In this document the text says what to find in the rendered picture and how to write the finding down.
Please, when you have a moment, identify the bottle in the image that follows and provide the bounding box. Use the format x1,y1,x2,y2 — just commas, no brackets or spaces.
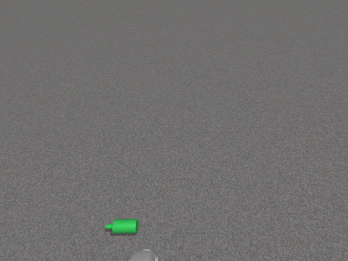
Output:
106,219,139,233

